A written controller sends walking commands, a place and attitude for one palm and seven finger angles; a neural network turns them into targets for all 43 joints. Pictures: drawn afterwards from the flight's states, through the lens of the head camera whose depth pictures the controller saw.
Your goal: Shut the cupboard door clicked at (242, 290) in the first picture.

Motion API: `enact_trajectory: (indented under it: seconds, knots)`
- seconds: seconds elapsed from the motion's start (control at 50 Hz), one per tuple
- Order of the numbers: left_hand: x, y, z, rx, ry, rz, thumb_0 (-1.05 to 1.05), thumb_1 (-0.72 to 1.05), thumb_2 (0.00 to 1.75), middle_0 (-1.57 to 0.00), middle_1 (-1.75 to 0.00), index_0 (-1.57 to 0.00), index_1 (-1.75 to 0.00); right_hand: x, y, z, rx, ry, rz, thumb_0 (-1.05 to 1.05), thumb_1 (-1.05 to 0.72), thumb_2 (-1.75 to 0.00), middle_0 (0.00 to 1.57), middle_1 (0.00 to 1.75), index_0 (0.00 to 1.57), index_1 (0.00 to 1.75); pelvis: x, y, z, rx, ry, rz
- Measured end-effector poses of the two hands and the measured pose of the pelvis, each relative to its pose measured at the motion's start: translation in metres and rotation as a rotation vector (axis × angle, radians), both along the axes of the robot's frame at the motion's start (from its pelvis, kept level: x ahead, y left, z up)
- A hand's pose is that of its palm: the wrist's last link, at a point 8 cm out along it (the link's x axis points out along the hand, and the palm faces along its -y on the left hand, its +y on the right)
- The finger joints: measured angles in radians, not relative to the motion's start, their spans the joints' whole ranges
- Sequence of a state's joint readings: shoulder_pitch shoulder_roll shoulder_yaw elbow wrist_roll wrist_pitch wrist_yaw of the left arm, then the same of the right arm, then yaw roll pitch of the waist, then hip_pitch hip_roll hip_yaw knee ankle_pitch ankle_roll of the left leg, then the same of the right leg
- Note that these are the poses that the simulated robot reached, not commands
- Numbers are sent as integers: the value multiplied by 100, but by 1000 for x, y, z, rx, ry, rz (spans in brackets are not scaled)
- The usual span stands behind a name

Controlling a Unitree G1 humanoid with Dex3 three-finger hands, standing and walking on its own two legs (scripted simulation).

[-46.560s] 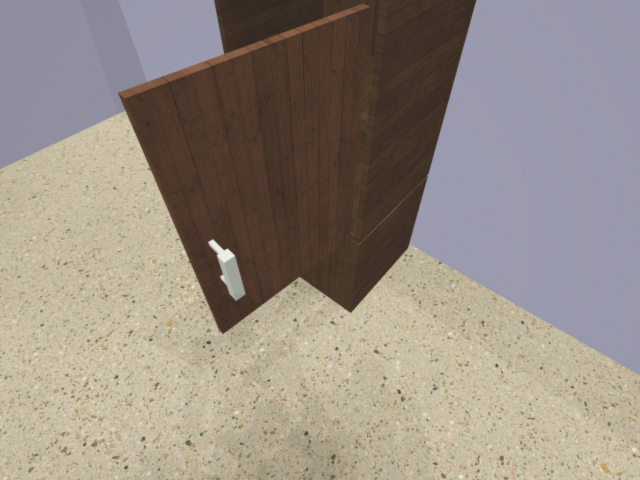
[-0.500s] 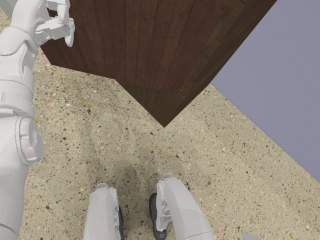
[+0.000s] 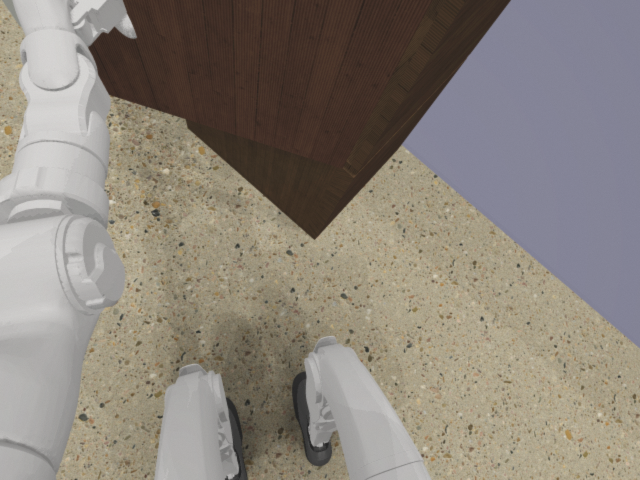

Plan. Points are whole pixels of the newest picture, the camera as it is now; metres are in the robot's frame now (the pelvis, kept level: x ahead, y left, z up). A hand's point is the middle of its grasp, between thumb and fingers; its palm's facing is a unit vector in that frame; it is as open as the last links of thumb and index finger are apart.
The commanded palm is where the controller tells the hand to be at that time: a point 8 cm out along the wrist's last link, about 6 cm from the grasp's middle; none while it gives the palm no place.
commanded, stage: pull the fist back off the door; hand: left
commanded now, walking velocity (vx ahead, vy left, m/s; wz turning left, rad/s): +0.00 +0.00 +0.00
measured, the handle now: out of the picture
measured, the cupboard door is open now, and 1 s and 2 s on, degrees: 27 27 27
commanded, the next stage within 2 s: draw the hand back to the body in 0.66 s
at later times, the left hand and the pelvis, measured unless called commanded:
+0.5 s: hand (135, 67) +0.54 +0.11 +0.07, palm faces +0.08 -1.00 +0.01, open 3.1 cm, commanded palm +0.51 +0.14 +0.08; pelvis +0.03 -0.01 +0.04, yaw +3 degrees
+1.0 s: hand (95, 85) +0.48 +0.13 +0.12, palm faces +0.10 -0.99 -0.08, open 3.1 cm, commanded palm +0.43 +0.18 +0.13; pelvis +0.03 -0.02 +0.07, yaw +3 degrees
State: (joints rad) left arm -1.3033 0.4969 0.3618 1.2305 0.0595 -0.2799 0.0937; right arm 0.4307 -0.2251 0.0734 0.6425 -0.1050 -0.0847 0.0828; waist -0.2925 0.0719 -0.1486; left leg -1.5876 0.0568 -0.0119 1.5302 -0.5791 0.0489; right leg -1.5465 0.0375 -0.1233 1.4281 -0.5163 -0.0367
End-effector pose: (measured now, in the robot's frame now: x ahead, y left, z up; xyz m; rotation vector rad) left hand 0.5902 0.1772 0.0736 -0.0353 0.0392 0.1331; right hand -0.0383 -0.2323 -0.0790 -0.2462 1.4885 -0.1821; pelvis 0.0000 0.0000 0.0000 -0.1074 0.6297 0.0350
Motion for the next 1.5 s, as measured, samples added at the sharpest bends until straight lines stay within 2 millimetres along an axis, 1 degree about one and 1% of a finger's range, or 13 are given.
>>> enact_trajectory:
  seconds: [0.08, 0.16, 0.24, 0.34, 0.52, 0.7, 0.86, 0.94, 1.04, 1.12, 1.32, 1.4, 1.5]
  knots:
    - [-5, -13, -1, 108, -8, -30, 2, 90, 91, -129, -150, -130, -150, -7, 11, 1, 60, 39, -42, 0, -91, -89, 20, 30, 20, 30, 5, 0, 7, 8, -10, 0]
    - [-7, -21, 0, 45, 31, -66, 2, 90, 91, -129, -150, -130, -150, -6, 12, 9, 71, 49, -73, 0, -91, -89, 20, 30, 20, 30, 11, 0, 18, 15, -26, -1]
    - [-15, -16, 10, 9, 21, -41, 2, 91, 90, -129, -150, -130, -150, 7, 4, 19, 64, 22, -68, 0, -91, -89, 20, 30, 20, 30, 20, -2, 30, 26, -41, -5]
    - [-33, -7, 15, 68, -3, -36, 1, 90, 90, -129, -150, -130, -150, 33, -12, 25, 58, -13, -29, 0, -91, -89, 20, 30, 20, 30, 29, -5, 40, 40, -68, 0]
    - [-76, -13, -7, 18, -9, -52, 1, 90, 90, -129, -150, -130, -150, 99, -43, 26, 3, -107, 60, 0, -91, -89, 20, 30, 20, 30, 34, -10, 45, 54, -96, 23]
    - [-99, -24, 7, 92, -43, -69, 1, 90, 90, -130, -150, -130, -150, 150, -42, 17, 26, -233, 106, 0, -91, -89, 19, 30, 20, 30, 31, -14, 47, 70, -135, 32]
    - [-91, -21, 15, 65, -68, -32, 1, 90, 90, -130, -150, -130, -150, 141, -34, 10, 45, -246, 89, 0, -91, -89, 20, 30, 20, 30, 23, -19, 42, 75, -133, 27]
    - [-107, -7, 33, 102, -101, -35, 2, 90, 90, -130, -150, -130, -150, 127, -30, 14, 75, -224, 36, 0, -91, -89, 20, 30, 20, 30, 26, -18, 52, 84, -158, 8]
    - [-153, 13, 61, 110, -26, -27, 1, 90, 90, -129, -150, -130, -150, 124, -21, 38, 121, -231, 2, 1, -91, -89, 20, 30, 20, 30, 34, -16, 84, 99, -235, 0]
    - [-186, 26, 87, 70, -30, 1, 2, 90, 90, -130, -150, -130, -150, 141, -20, 67, 105, -293, 39, 1, -91, -89, 20, 30, 20, 30, 39, -17, 108, 104, -299, 16]
    - [-228, 40, 123, 97, -83, -80, 1, 90, 90, -126, -146, -127, -146, 224, -29, 128, 9, -571, 115, 1, -91, -89, 20, 30, 20, 30, 47, -9, 132, 97, -412, 34]
    - [-255, 49, 137, 188, 6, -45, 1, 90, 90, -119, -139, -120, -139, 257, -14, 151, 12, -663, 97, 1, -91, -89, 19, 30, 20, 30, 55, -2, 146, 105, -468, 25]
    - [-281, 76, 164, 258, 46, 65, 1, 90, 90, -108, -126, -109, -126, 291, 16, 173, 50, -746, 138, 1, -91, -89, 19, 30, 20, 30, 63, 4, 161, 110, -532, 37]
